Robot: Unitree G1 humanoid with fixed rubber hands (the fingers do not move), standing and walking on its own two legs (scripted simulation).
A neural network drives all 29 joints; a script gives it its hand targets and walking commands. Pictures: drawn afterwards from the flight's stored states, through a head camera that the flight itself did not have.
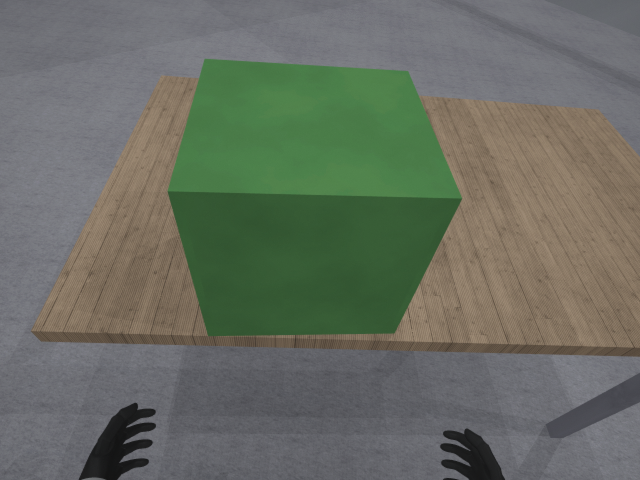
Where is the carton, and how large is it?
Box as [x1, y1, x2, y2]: [168, 59, 461, 335]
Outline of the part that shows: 204,59 170,180 168,194 208,335 394,333 461,199 458,189 408,72 398,70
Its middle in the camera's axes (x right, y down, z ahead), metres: -0.02 -0.05 +0.58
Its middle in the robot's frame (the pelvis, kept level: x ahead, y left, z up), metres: +0.49 +0.03 +0.06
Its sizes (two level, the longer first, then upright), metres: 0.291 0.270 0.296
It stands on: a table, 0.69 m high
